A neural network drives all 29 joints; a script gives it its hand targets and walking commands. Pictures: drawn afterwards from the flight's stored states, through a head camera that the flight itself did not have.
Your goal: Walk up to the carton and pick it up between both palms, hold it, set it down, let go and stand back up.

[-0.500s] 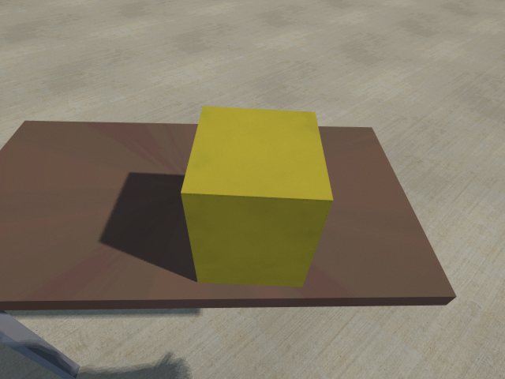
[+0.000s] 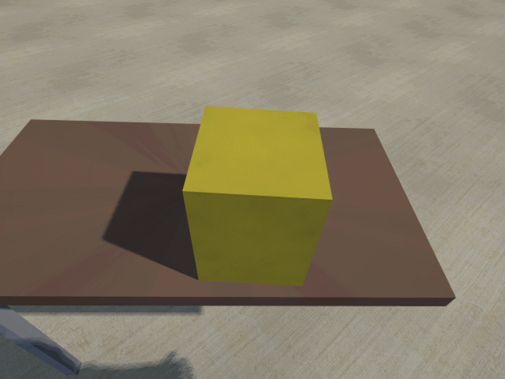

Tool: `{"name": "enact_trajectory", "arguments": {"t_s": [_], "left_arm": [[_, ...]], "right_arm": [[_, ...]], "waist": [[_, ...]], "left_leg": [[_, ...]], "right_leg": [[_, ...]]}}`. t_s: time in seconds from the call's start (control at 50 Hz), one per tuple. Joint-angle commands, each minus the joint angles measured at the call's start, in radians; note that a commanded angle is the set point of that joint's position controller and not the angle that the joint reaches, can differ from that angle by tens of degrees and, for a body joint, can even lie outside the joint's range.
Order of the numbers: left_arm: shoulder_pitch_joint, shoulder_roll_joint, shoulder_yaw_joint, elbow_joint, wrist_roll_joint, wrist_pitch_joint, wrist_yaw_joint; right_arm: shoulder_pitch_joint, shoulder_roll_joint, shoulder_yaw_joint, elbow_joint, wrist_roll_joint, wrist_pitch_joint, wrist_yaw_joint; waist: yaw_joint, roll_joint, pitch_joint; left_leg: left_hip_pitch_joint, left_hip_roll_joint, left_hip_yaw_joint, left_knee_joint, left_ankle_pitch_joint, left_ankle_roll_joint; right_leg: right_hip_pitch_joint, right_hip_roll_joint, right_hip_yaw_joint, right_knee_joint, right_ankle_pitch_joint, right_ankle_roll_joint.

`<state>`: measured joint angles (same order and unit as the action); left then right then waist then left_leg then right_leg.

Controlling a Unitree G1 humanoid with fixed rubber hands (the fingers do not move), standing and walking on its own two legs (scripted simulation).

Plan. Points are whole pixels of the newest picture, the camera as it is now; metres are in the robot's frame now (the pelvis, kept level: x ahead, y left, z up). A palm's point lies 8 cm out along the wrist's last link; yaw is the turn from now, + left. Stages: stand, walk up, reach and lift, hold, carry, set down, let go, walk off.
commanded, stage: stand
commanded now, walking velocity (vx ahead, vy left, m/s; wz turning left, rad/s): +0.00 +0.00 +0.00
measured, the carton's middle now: (255, 199) +0.42 +0.00 +0.05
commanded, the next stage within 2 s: none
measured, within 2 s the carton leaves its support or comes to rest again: neither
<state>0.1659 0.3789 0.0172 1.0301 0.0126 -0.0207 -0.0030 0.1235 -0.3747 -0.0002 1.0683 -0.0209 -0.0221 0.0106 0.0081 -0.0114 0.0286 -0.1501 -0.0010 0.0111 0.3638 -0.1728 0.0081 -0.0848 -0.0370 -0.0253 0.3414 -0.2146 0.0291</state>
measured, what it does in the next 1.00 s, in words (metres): stands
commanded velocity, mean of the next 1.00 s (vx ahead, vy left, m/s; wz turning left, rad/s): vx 0.00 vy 0.00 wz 0.00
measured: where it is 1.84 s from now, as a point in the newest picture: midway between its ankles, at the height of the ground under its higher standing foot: outside the picture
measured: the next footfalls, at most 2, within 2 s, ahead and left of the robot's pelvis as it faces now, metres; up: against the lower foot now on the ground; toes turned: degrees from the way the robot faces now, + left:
none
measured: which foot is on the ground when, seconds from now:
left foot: down 0.00-1.00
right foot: down 0.00-1.00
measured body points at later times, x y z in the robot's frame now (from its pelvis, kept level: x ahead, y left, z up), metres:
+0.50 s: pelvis +0.00 +0.00 +0.00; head +0.00 +0.01 +0.45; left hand +0.08 +0.31 -0.13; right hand +0.09 -0.31 -0.12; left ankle +0.02 +0.11 -0.75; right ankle -0.02 -0.14 -0.75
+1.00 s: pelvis +0.01 +0.00 +0.00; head +0.01 +0.01 +0.45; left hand +0.08 +0.31 -0.13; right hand +0.11 -0.31 -0.12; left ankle +0.02 +0.11 -0.75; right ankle -0.02 -0.14 -0.75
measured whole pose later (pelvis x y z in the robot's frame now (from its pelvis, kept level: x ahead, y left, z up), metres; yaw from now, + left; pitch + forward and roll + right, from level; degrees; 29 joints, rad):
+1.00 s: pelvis +0.01 +0.00 +0.00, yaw +1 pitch -2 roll +0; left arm 0.13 0.37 0.02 1.07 0.01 -0.01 0.00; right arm 0.09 -0.38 0.00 1.09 -0.02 -0.02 0.00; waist 0.01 -0.01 0.04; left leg -0.15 -0.01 -0.01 0.35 -0.17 0.00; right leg -0.07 -0.04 -0.04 0.32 -0.21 0.03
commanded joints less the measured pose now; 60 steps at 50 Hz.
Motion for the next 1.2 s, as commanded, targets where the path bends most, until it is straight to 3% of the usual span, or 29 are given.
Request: {"name": "enact_trajectory", "arguments": {"t_s": [0.0, 0.04, 0.1, 0.18, 0.2, 0.24, 0.28, 0.3, 0.34, 0.42, 0.44, 0.46, 0.48, 0.52, 0.54, 0.58, 0.7, 0.78, 0.8, 0.88, 0.9, 0.94, 0.96, 1.08, 1.1, 1.12, 1.14, 1.16, 1.18], "left_arm": [[-0.026, 0.182, 0.038, -0.046, 0.0, -0.01, 0.011], [-0.053, 0.177, 0.033, -0.042, -0.002, -0.011, 0.016], [-0.057, 0.19, 0.039, -0.03, -0.003, -0.002, 0.014], [-0.027, 0.191, 0.046, -0.02, 0.001, -0.009, 0.007], [-0.021, 0.135, 0.026, -0.036, -0.001, -0.011, 0.004], [-0.045, 0.171, 0.036, -0.036, -0.005, -0.007, 0.012], [-0.073, 0.183, 0.043, -0.024, -0.001, -0.001, 0.009], [-0.046, 0.196, 0.044, -0.019, -0.004, 0.001, 0.008], [-0.031, 0.187, 0.037, -0.021, 0.004, -0.001, 0.01], [-0.041, 0.193, 0.042, -0.014, 0.003, -0.01, 0.004], [-0.05, 0.176, 0.042, -0.021, 0.0, -0.01, 0.008], [-0.047, 0.151, 0.028, -0.021, 0.007, -0.01, 0.011], [-0.028, 0.172, 0.035, -0.027, -0.006, -0.012, 0.009], [-0.054, 0.19, 0.045, -0.035, -0.006, -0.008, 0.006], [-0.071, 0.155, 0.032, -0.019, -0.002, -0.007, 0.007], [-0.031, 0.189, 0.037, -0.019, -0.009, -0.005, 0.009], [-0.056, 0.164, 0.031, -0.025, 0.006, -0.007, 0.009], [-0.059, 0.172, 0.027, -0.026, -0.009, -0.008, 0.01], [-0.067, 0.201, 0.04, -0.013, -0.003, -0.008, 0.012], [-0.047, 0.173, 0.039, -0.004, -0.003, -0.007, 0.016], [-0.069, 0.189, 0.037, -0.006, -0.004, -0.002, 0.012], [-0.057, 0.171, 0.036, -0.02, -0.004, -0.008, 0.01], [-0.075, 0.198, 0.046, -0.012, 0.008, 0.0, 0.009], [-0.063, 0.166, 0.037, -0.006, -0.006, 0.0, 0.009], [-0.089, 0.179, 0.042, -0.011, -0.007, 0.003, 0.01], [-0.062, 0.17, 0.04, -0.018, -0.002, -0.003, 0.011], [-0.067, 0.19, 0.042, -0.014, -0.007, -0.004, 0.01], [-0.059, 0.177, 0.041, -0.012, 0.005, -0.003, 0.012], [-0.058, 0.185, 0.037, 0.0, -0.002, 0.001, 0.011]], "right_arm": [[-0.055, -0.222, -0.05, -0.047, 0.001, -0.018, -0.01], [-0.059, -0.197, -0.039, -0.047, 0.007, -0.013, -0.007], [-0.04, -0.222, -0.043, -0.042, 0.001, -0.014, -0.007], [-0.032, -0.212, -0.038, -0.035, 0.005, -0.017, -0.016], [-0.06, -0.213, -0.041, -0.046, 0.008, -0.023, -0.021], [-0.054, -0.201, -0.034, -0.054, 0.008, -0.017, -0.019], [-0.05, -0.199, -0.031, -0.039, 0.0, -0.015, -0.013], [-0.044, -0.214, -0.034, -0.029, 0.003, -0.012, -0.015], [-0.077, -0.22, -0.039, -0.007, 0.001, -0.014, -0.012], [-0.053, -0.19, -0.029, -0.032, 0.01, -0.017, -0.016], [-0.07, -0.214, -0.04, -0.029, -0.002, -0.012, -0.018], [-0.045, -0.224, -0.037, -0.027, 0.004, -0.015, -0.016], [-0.045, -0.198, -0.034, -0.026, 0.001, -0.019, -0.017], [-0.052, -0.21, -0.035, -0.022, 0.008, -0.015, -0.013], [-0.042, -0.21, -0.033, -0.024, 0.007, -0.017, -0.015], [-0.054, -0.22, -0.03, -0.02, 0.01, -0.014, -0.013], [-0.08, -0.224, -0.039, -0.024, -0.001, -0.015, -0.017], [-0.042, -0.204, -0.031, -0.029, 0.015, -0.017, -0.016], [-0.058, -0.195, -0.032, -0.015, 0.009, -0.015, -0.018], [-0.058, -0.22, -0.038, -0.023, 0.004, -0.01, -0.019], [-0.057, -0.216, -0.034, -0.026, 0.007, -0.007, -0.016], [-0.047, -0.206, -0.035, -0.028, 0.003, -0.012, -0.019], [-0.046, -0.197, -0.037, -0.03, 0.007, -0.01, -0.021], [-0.081, -0.22, -0.03, -0.025, 0.013, -0.013, -0.023], [-0.07, -0.201, -0.032, -0.021, 0.013, -0.013, -0.023], [-0.07, -0.213, -0.029, -0.015, 0.004, -0.013, -0.023], [-0.06, -0.199, -0.024, -0.028, 0.012, -0.017, -0.018], [-0.082, -0.207, -0.036, -0.024, -0.003, -0.019, -0.022], [-0.071, -0.206, -0.03, -0.031, 0.009, -0.016, -0.02]], "waist": [[0.007, 0.013, -0.03], [0.001, -0.023, -0.063], [-0.02, 0.033, -0.033], [-0.005, -0.034, -0.045], [0.013, 0.0, -0.085], [-0.008, 0.056, -0.063], [-0.027, 0.004, -0.056], [-0.001, 0.029, 0.005], [0.013, 0.02, -0.041], [-0.016, -0.017, -0.012], [0.009, 0.006, -0.026], [-0.017, 0.051, -0.038], [0.003, 0.049, -0.036], [0.003, -0.041, -0.051], [-0.013, 0.015, -0.018], [-0.008, 0.045, -0.004], [0.004, -0.025, -0.021], [-0.018, 0.035, -0.079], [0.001, -0.035, -0.058], [0.006, 0.017, -0.057], [-0.011, 0.049, -0.037], [0.003, -0.018, -0.075], [-0.013, 0.002, -0.087], [-0.003, 0.058, -0.03], [-0.013, 0.005, -0.068], [0.011, 0.027, -0.062], [-0.016, 0.025, -0.044], [-0.001, -0.002, -0.033], [-0.013, 0.046, -0.013]], "left_leg": [[0.024, 0.114, -0.106, -0.068, 0.104, 0.028], [0.041, 0.123, -0.114, -0.037, 0.137, 0.029], [0.022, 0.123, -0.118, -0.07, 0.162, 0.027], [0.062, 0.134, -0.115, -0.05, 0.212, 0.02], [0.052, 0.138, -0.114, -0.043, 0.212, 0.027], [0.026, 0.116, -0.106, -0.068, 0.146, 0.027], [0.026, 0.13, -0.124, -0.077, 0.13, 0.02], [-0.014, 0.119, -0.123, -0.093, 0.054, 0.022], [0.017, 0.131, -0.136, -0.075, 0.095, 0.023], [0.036, 0.12, -0.132, -0.068, 0.172, 0.023], [0.041, 0.127, -0.111, -0.065, 0.17, 0.03], [0.035, 0.119, -0.13, -0.091, 0.166, 0.03], [0.03, 0.124, -0.13, -0.073, 0.176, 0.034], [0.039, 0.123, -0.122, -0.067, 0.162, 0.011], [0.008, 0.134, -0.129, -0.097, 0.129, 0.024], [0.021, 0.128, -0.126, -0.08, 0.107, 0.027], [0.02, 0.127, -0.133, -0.077, 0.139, 0.019], [0.056, 0.12, -0.118, -0.055, 0.24, 0.008], [0.03, 0.117, -0.133, -0.046, 0.227, 0.02], [0.065, 0.121, -0.125, -0.04, 0.243, 0.025], [0.018, 0.118, -0.109, -0.045, 0.237, 0.013], [0.059, 0.131, -0.121, -0.046, 0.225, 0.021], [0.053, 0.124, -0.098, -0.048, 0.239, 0.009], [0.029, 0.133, -0.126, -0.076, 0.175, 0.016], [0.052, 0.134, -0.14, -0.092, 0.162, 0.023], [0.037, 0.132, -0.131, -0.078, 0.186, 0.027], [0.032, 0.129, -0.136, -0.095, 0.196, 0.021], [0.035, 0.126, -0.123, -0.07, 0.209, 0.022], [0.022, 0.115, -0.132, -0.097, 0.2, 0.01]], "right_leg": [[-0.037, -0.094, 0.08, -0.068, 0.046, -0.048], [-0.037, -0.095, 0.076, -0.058, 0.073, -0.044], [-0.034, -0.098, 0.086, -0.072, 0.084, -0.053], [-0.036, -0.102, 0.075, -0.068, 0.094, -0.046], [0.0, -0.106, 0.075, -0.077, 0.134, -0.044], [0.001, -0.107, 0.088, -0.074, 0.116, -0.05], [-0.024, -0.095, 0.072, -0.075, 0.047, -0.039], [-0.034, -0.09, 0.082, -0.096, 0.015, -0.043], [-0.021, -0.097, 0.064, -0.074, 0.034, -0.054], [-0.049, -0.105, 0.084, -0.089, 0.076, -0.051], [-0.03, -0.106, 0.077, -0.101, 0.094, -0.048], [-0.026, -0.11, 0.07, -0.074, 0.087, -0.05], [-0.007, -0.1, 0.082, -0.082, 0.072, -0.051], [-0.018, -0.1, 0.069, -0.079, 0.07, -0.043], [-0.027, -0.113, 0.072, -0.084, 0.059, -0.046], [-0.052, -0.109, 0.078, -0.108, 0.013, -0.058], [-0.026, -0.103, 0.062, -0.085, 0.069, -0.043], [-0.018, -0.119, 0.069, -0.083, 0.154, -0.039], [0.011, -0.108, 0.071, -0.068, 0.133, -0.049], [-0.004, -0.107, 0.066, -0.075, 0.158, -0.048], [-0.001, -0.107, 0.059, -0.078, 0.156, -0.036], [-0.002, -0.104, 0.065, -0.081, 0.131, -0.047], [0.021, -0.101, 0.06, -0.081, 0.15, -0.044], [-0.007, -0.111, 0.081, -0.094, 0.082, -0.047], [0.011, -0.104, 0.07, -0.085, 0.097, -0.046], [0.023, -0.102, 0.065, -0.096, 0.094, -0.04], [0.009, -0.097, 0.061, -0.076, 0.094, -0.045], [-0.004, -0.099, 0.059, -0.091, 0.092, -0.044], [-0.008, -0.111, 0.069, -0.089, 0.092, -0.052]]}}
